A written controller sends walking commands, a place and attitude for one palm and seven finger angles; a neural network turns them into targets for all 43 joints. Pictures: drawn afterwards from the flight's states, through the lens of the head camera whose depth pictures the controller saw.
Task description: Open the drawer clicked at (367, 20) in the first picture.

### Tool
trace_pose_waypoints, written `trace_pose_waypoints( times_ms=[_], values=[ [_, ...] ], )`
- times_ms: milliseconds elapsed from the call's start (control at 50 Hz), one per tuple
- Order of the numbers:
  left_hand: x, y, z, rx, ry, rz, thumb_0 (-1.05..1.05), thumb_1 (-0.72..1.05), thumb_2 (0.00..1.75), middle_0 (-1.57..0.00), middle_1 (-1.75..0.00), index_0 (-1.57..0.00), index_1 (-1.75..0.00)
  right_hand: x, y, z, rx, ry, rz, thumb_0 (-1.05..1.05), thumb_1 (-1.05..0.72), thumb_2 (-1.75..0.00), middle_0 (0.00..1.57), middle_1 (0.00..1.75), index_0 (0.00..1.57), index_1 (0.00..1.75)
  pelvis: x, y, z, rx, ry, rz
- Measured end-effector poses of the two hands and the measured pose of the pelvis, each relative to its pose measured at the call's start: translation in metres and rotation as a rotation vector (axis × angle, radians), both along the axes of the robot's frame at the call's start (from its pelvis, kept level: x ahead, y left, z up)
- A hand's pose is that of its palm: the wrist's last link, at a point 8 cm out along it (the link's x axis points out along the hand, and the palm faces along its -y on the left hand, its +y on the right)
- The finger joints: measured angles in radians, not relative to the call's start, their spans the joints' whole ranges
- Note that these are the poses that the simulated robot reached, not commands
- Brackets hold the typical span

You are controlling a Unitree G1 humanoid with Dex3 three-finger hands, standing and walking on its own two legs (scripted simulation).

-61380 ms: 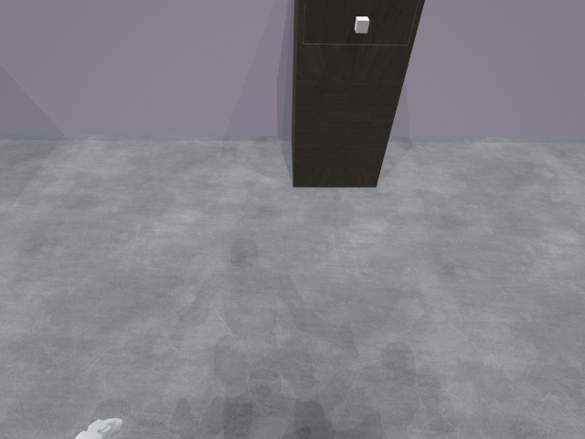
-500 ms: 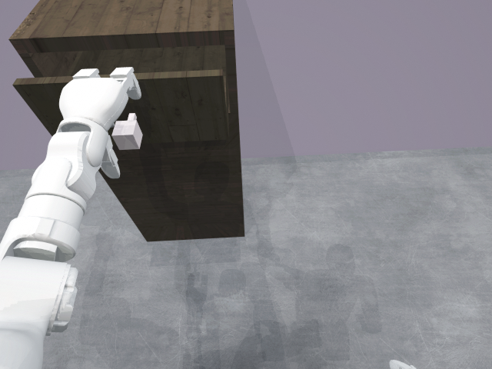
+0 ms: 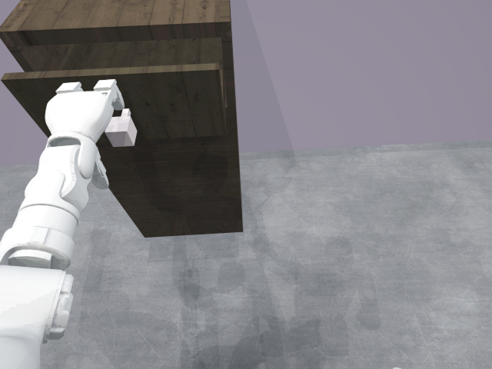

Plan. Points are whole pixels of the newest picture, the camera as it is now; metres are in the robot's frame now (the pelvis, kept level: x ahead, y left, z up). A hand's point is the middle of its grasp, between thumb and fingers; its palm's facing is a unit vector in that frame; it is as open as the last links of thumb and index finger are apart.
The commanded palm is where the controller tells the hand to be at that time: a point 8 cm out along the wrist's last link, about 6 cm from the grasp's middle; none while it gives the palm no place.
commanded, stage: lower the fingers behind the handle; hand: left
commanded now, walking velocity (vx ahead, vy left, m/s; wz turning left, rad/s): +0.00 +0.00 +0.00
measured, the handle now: (123, 124) +0.54 +0.25 +0.05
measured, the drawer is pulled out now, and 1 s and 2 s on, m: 0.10 0.10 0.10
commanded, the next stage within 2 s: lift the fingers back up to retry in 1.28 s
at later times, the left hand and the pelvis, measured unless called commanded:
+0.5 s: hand (108, 152) +0.46 +0.25 +0.07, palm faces +0.02 -0.02 -1.00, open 13.9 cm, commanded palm +0.43 +0.25 +0.12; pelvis -0.01 +0.01 -0.01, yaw +0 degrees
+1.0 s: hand (110, 153) +0.45 +0.25 +0.07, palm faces -0.01 +0.01 -1.00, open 14.1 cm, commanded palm +0.43 +0.25 +0.10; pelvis -0.02 +0.00 -0.01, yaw -1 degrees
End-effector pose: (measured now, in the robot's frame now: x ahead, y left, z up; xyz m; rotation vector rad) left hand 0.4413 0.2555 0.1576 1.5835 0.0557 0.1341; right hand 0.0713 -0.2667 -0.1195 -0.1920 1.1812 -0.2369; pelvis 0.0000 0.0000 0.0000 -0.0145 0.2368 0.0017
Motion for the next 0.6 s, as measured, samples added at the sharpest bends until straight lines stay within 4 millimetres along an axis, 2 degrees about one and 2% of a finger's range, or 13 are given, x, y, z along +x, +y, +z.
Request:
trace_pose_waypoints(
  times_ms=[80, 120, 180, 240, 300, 420, 600],
  values=[
    [-0.005, 0.01, -0.011, 0.019, 0.097, 0.085, 0.0, -0.49, 0.3, -0.32, -1.2, -0.31, -1.2, -0.003, 0.006, -0.002, 0.022, 0.02, -0.005, 0.01, -0.9, -0.9, 0.2, 0.3, 0.2, 0.3, 0.002, 0.001, 0.001, -0.002, -0.004, 0.008],
    [-0.007, 0.008, -0.017, -0.004, 0.145, 0.072, 0.0, -0.49, 0.3, -0.32, -1.2, -0.31, -1.2, -0.003, 0.007, -0.001, 0.014, 0.023, -0.009, 0.01, -0.9, -0.9, 0.21, 0.3, 0.2, 0.3, 0.003, 0.001, 0.002, -0.003, -0.013, 0.013],
    [-0.007, 0.006, -0.013, -0.034, 0.151, 0.025, 0.0, -0.49, 0.3, -0.32, -1.2, -0.29, -1.2, -0.002, 0.007, 0.004, -0.014, 0.018, -0.011, 0.01, -0.9, -0.9, 0.21, 0.3, 0.2, 0.3, 0.004, 0.002, 0.002, -0.004, -0.025, 0.019],
    [-0.005, 0.0, -0.012, -0.029, 0.151, -0.05, 0.0, -0.49, 0.3, -0.32, -1.2, -0.29, -1.2, -0.001, 0.005, 0.007, -0.038, 0.01, -0.008, 0.01, -0.9, -0.9, 0.21, 0.3, 0.2, 0.3, 0.003, 0.003, 0.001, -0.006, -0.026, 0.02],
    [-0.002, -0.006, -0.02, -0.039, 0.149, -0.098, 0.0, -0.49, 0.3, -0.32, -1.2, -0.3, -1.2, -0.001, 0.004, 0.007, -0.046, 0.006, -0.005, 0.01, -0.9, -0.9, 0.21, 0.3, 0.2, 0.3, 0.0, 0.005, -0.001, -0.008, -0.017, 0.015],
    [-0.005, -0.003, -0.027, -0.054, 0.066, -0.106, 0.0, -0.49, 0.3, -0.33, -1.24, -0.31, -1.2, -0.007, 0.008, 0.002, -0.031, 0.016, 0.002, 0.01, -0.9, -0.9, 0.2, 0.3, 0.2, 0.3, -0.004, 0.009, -0.006, -0.009, 0.012, 0.004],
    [-0.007, -0.01, -0.03, -0.024, 0.023, -0.048, 0.0, -0.49, 0.3, -0.32, -1.22, -0.3, -1.24, -0.022, 0.018, -0.006, 0.014, 0.039, -0.013, 0.01, -0.9, -0.9, 0.21, 0.3, 0.2, 0.3, -0.009, 0.011, -0.008, -0.012, 0.018, 0.001]
  ],
)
